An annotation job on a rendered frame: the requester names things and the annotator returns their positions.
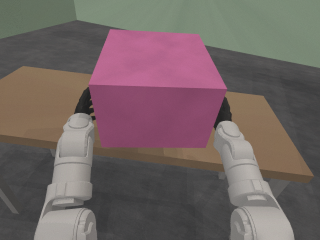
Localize robot left hand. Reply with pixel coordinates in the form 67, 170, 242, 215
74, 87, 96, 121

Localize table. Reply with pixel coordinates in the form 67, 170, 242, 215
0, 66, 314, 240

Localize right robot upper arm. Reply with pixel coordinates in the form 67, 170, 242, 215
230, 206, 294, 240

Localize carton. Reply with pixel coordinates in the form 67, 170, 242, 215
88, 29, 227, 148

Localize left robot forearm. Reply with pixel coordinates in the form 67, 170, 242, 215
34, 113, 95, 240

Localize robot right hand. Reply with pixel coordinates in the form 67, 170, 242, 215
213, 97, 232, 131

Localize right robot forearm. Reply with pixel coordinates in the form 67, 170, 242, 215
213, 120, 295, 240

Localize left robot upper arm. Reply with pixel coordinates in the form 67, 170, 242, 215
35, 207, 98, 240

